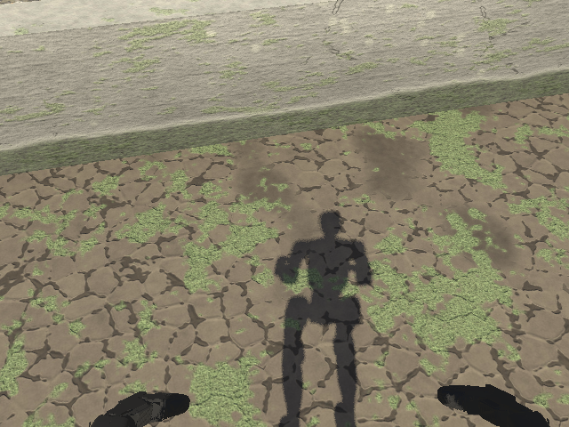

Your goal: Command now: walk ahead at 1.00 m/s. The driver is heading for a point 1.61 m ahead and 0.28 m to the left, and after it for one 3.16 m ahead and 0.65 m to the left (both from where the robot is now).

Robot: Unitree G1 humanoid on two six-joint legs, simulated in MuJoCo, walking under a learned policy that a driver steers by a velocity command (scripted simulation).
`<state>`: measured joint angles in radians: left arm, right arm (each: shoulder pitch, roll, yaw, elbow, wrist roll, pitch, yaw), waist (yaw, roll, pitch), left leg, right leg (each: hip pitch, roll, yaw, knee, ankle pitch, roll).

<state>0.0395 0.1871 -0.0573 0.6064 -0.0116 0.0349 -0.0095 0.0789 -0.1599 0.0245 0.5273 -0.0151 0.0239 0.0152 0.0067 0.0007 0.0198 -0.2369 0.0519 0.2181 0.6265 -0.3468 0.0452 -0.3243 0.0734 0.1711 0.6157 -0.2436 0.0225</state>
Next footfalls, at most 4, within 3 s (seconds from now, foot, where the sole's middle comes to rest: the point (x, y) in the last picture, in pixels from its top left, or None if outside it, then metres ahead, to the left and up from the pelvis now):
none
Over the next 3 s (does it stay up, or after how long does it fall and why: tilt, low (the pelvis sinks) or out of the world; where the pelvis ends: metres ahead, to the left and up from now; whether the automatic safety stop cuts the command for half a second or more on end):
stays up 0.04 0.02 0.02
